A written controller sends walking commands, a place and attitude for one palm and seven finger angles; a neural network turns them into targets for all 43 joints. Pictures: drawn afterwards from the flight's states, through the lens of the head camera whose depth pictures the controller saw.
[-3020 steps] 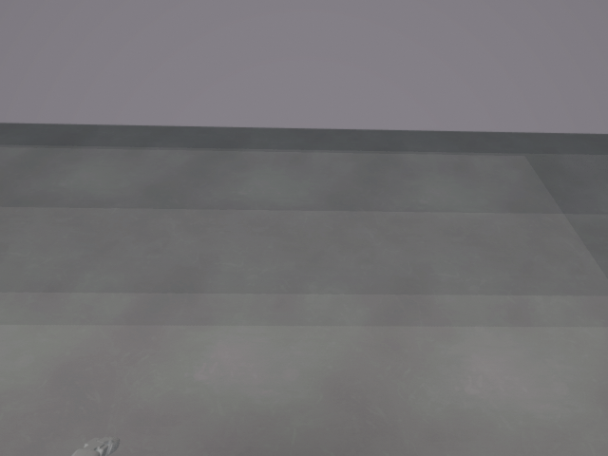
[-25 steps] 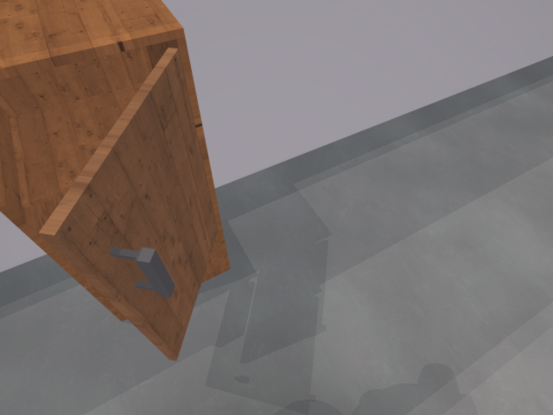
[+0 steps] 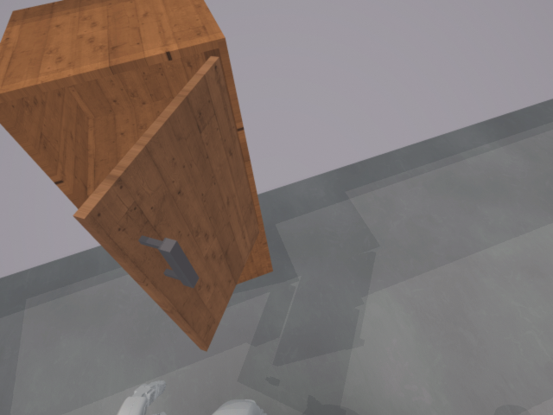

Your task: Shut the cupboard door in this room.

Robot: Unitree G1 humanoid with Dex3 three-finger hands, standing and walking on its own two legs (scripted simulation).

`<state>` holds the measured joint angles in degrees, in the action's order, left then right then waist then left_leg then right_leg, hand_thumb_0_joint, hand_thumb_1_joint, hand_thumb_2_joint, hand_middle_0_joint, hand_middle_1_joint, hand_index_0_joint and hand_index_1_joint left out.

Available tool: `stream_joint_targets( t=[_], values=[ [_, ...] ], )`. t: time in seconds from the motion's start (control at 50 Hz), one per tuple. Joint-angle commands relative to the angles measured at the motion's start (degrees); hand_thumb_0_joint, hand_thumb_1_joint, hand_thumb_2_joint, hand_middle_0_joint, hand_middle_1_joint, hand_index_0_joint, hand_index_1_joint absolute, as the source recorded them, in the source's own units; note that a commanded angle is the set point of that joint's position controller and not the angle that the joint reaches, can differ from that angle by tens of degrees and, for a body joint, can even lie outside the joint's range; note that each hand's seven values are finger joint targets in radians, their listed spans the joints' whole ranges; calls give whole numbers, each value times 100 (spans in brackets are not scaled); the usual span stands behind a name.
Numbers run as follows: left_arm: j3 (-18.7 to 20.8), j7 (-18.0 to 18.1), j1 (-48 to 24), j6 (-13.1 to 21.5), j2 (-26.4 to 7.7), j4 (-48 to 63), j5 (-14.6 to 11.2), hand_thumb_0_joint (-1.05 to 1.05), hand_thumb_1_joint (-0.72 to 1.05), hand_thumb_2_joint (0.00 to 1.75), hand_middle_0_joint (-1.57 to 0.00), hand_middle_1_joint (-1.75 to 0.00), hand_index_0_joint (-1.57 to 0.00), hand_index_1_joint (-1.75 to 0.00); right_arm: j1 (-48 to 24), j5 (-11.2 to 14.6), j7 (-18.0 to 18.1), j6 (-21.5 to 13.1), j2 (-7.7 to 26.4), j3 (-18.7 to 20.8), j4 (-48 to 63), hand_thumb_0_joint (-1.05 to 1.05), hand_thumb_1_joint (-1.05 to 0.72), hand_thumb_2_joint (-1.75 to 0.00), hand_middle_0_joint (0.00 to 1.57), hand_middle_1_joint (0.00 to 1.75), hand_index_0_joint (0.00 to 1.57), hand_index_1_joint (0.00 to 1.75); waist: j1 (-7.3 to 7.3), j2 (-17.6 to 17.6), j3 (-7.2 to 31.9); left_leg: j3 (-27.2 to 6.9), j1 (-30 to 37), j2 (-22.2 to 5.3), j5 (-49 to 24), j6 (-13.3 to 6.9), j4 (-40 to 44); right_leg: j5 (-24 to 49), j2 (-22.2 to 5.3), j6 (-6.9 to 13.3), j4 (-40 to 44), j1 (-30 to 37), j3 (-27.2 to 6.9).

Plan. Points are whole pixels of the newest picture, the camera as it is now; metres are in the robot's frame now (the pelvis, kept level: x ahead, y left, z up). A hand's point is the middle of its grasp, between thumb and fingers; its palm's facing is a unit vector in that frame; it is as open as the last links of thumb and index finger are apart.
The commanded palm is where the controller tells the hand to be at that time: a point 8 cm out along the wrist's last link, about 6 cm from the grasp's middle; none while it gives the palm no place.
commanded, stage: turn or walk to find it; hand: left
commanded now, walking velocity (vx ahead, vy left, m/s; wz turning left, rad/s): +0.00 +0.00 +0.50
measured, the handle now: (169, 261) +0.35 +0.20 -0.01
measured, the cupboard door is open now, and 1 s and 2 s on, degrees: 51 51 51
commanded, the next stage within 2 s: stand and wait in 0.32 s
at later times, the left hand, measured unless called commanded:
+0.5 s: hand out of the picture -0.04 +0.25 -0.17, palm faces +0.30 -0.91 -0.27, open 7.4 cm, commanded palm none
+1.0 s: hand out of the picture +0.03 +0.21 -0.17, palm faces +0.34 -0.92 -0.21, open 7.3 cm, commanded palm none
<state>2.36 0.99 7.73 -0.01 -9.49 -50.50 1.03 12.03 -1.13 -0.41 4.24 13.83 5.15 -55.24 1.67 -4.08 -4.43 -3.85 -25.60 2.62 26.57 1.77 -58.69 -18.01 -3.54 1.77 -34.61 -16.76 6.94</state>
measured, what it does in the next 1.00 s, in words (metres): steps on the spot, turning left: left foot, then right foot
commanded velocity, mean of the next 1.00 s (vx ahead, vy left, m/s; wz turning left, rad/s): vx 0.00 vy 0.00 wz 0.23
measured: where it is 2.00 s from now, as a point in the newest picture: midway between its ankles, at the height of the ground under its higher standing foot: outside the picture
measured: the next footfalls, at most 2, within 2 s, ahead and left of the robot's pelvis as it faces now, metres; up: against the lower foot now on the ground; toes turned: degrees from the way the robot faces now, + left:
left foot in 0.38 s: +0.01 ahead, +0.14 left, +0.00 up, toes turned +18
right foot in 0.76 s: +0.09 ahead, -0.09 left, +0.00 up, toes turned +15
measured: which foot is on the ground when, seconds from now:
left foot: up 0.00-0.36, down 0.38-1.00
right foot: down 0.00-0.38, up 0.40-0.74, down 0.76-1.00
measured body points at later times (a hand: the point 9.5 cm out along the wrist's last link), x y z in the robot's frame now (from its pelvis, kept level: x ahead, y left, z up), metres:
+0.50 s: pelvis +0.01 +0.04 +0.00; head +0.04 +0.06 +0.45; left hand -0.05 +0.30 -0.15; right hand +0.18 -0.17 -0.13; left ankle -0.03 +0.13 -0.73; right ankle +0.00 -0.10 -0.67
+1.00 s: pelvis +0.03 +0.02 +0.00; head +0.05 +0.02 +0.45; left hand +0.01 +0.25 -0.15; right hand +0.10 -0.21 -0.16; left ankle -0.02 +0.12 -0.73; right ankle +0.07 -0.09 -0.73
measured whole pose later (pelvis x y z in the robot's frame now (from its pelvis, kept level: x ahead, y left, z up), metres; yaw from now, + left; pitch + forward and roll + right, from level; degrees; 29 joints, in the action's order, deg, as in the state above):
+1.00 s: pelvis +0.03 +0.02 +0.00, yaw +18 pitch -1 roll +0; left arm 2.6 1.6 11.1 -0.6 -9.1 -60.0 0.8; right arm 15.3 -0.8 1.1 1.9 10.2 2.5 -62.6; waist 0.7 -0.3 -3.9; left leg 2.3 -11.8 -1.0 17.1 0.8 -31.0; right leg -17.3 -4.0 0.3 -32.6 -13.9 9.0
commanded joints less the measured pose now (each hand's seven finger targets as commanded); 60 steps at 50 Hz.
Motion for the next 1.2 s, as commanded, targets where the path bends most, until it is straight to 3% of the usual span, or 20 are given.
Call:
stream_joint_targets(
  t=[0.0, 0.24, 0.32, 0.34, 0.36, 0.38, 0.4, 0.46, 0.48, 0.56, 0.68, 0.7, 0.74, 0.78, 0.88, 0.94, 1.0, 1.08, 1.14, 1.18],
  values=[
    [276, 83, 146, 114, -993, 404, -10, 0, 90, 90, -20, -30, -20, -30, 148, -16, -96, -105, 334, 119, 309, 0, -90, -90, 20, 30, 20, 30, -77, 1362, 226, 27, -628, -446, -662, 186, -1394, 1062, -1486, 283, 1821, 361, -911],
    [426, 55, 962, 66, -1413, 10, 47, 0, 90, 90, -20, -30, -20, -30, -622, 69, -101, -196, 144, -89, 534, 0, -90, -90, 20, 30, 20, 30, -505, 1507, 562, 792, 10, -478, -86, 201, 1382, 2676, -1888, 576, 1302, 1319, -192],
    [449, 35, 787, 17, -1441, -70, 2, 0, 90, 90, -20, -30, -20, -30, -46, 53, -83, -318, 253, -84, 443, 0, -90, -90, 20, 30, 20, 30, -143, 1201, 907, 954, 1431, -430, -1295, 47, 3271, 2279, -1738, 102, 353, 798, 287],
    [398, 10, 903, -9, -1231, -28, -36, 0, 90, 90, -20, -30, -20, -30, 212, 24, -58, -383, 656, -1, 393, 0, -90, -90, 20, 30, 20, 30, 2, 216, 1148, 245, 2478, -1026, -2091, -212, 3801, 1475, -1337, -223, -593, -62, 500],
    [259, -35, 886, -24, -802, 127, -63, 0, 90, 90, -20, -30, -20, -30, 509, -2, -9, -394, 1255, 152, 395, 0, -90, -90, 20, 30, 20, 30, 150, -1449, 1200, -1687, 3081, -2555, -4076, -986, 3960, -1690, -471, -636, -1794, -1540, 540],
    [160, 2, 563, -80, -788, 203, -10, 0, 90, 90, -20, -30, -20, -30, 645, 62, 52, -330, 1361, 134, 316, 0, -90, -90, 20, 30, 20, 30, 215, -970, 1095, -1433, 2759, -2871, -4577, -1291, 3894, -2018, -494, -580, -2345, -1540, -62],
    [172, 44, 503, -106, -690, 60, -6, 0, 90, 90, -20, -30, -20, -30, 536, 35, 134, -374, 1159, 93, 254, 0, -90, -90, 20, 30, 20, 30, 157, -1319, 1195, -1303, 2775, -2564, -4811, -1259, 3837, -1788, -404, -595, -2655, -1653, -413],
    [194, -29, 578, -99, -784, -302, -39, 0, 90, 90, -20, -30, -20, -30, -122, 5, 214, -436, 672, -87, 300, 0, -90, -90, 20, 30, 20, 30, -142, -514, 546, -386, 2115, -1918, -4649, -1131, 3848, -865, -337, -599, -2912, -1427, -515],
    [181, -44, 680, -98, -756, -396, -31, 0, 90, 90, -20, -30, -20, -30, -140, 14, 222, -470, 595, -108, 287, 0, -90, -90, 20, 30, 20, 30, -188, -220, 553, -244, 2165, -1839, -4646, -1087, 3861, -720, -317, -597, -2831, -1389, -495],
    [106, -12, 779, -137, -613, -490, -25, 0, 90, 90, -20, -30, -20, -30, -8, 33, 215, -491, 499, -123, 123, 0, -90, -90, 20, 30, 20, 30, -190, -385, 375, -33, 2022, -1744, -4348, -1044, 4035, -563, -251, -634, -2159, -1032, -413],
    [28, 10, 935, -6, -478, -629, -26, 0, 90, 90, -20, -30, -20, -30, -19, 3, 192, -464, 379, -77, -86, 0, -90, -90, 20, 30, 20, 30, -265, -334, 405, -58, 1732, -1584, -3711, -826, 3591, 70, -46, -554, 264, 206, -145],
    [26, 21, 1114, 50, -493, -708, -13, 0, 90, 90, -20, -30, -20, -30, -19, 27, 187, -474, 308, -95, -103, 0, -90, -90, 20, 30, 20, 30, -349, -118, 476, 39, 1605, -1369, -3325, -589, 3301, 824, -100, -531, 1002, 623, -172],
    [41, 74, 1136, 152, -979, -794, 25, 0, 90, 90, -20, -30, -20, -30, 155, 113, 131, -477, -135, -186, -65, 0, -90, -90, 20, 30, 20, 30, -193, 1215, 527, 594, 981, -586, -1177, -94, 2705, 2428, -1306, -35, 1409, 1072, -1429],
    [99, 68, 916, 152, -1041, -780, 9, 0, 90, 90, -20, -30, -20, -30, 142, 47, 158, -305, -153, -170, -136, 0, -90, -90, 20, 30, 20, 30, -226, 2043, 253, 587, 1101, -432, 270, -7, 2018, 1843, -1589, 567, 1919, 335, -1749],
    [205, 101, 678, 68, -917, -769, 3, 0, 90, 90, -20, -30, -20, -30, 296, 58, 144, -340, -227, -220, -382, 0, -90, -90, 20, 30, 20, 30, -273, 1298, 258, 552, 920, -473, -208, -12, 2317, 2302, -1376, 590, 1437, 786, -1020],
    [241, 109, 618, 24, -921, -744, -61, 0, 90, 90, -20, -30, -20, -30, 557, 46, 139, -397, -173, -231, -500, 0, -90, -90, 20, 30, 20, 30, -176, 968, 446, 552, 1553, -531, -1299, -23, 3305, 1786, -1262, 235, 984, 525, -697],
    [157, 67, 450, -80, -504, -568, -91, 0, 90, 90, -20, -30, -20, -30, 518, 1, 155, -433, 356, -137, -426, 0, -90, -90, 20, 30, 20, 30, -177, -972, 277, -1186, 1327, -1723, -2406, -765, 4163, -86, -195, -484, -103, -58, 145],
    [134, 18, 216, -84, -415, -526, -82, 0, 90, 90, -20, -30, -20, -30, 505, -30, 257, -464, 373, -87, -435, 0, -90, -90, 20, 30, 20, 30, -161, -666, 246, -1337, 1628, -1830, -3613, -1160, 4020, -1173, -64, -422, -971, -555, -280],
    [134, 10, 507, -14, -364, -596, -109, 0, 90, 90, -20, -30, -20, -30, 432, -10, 257, -436, 427, -59, -383, 0, -90, -90, 20, 30, 20, 30, -241, -505, 583, -940, 1768, -1454, -4260, -891, 3514, -321, 81, -463, 205, 39, -136],
    [178, 52, 806, 45, -576, -677, -93, 0, 90, 90, -20, -30, -20, -30, 357, 46, 211, -422, 304, -51, -298, 0, -90, -90, 20, 30, 20, 30, -344, -13, 728, -623, 1093, -1068, -3403, -487, 3009, 1029, -264, -388, 1208, 1102, -347]
  ],
)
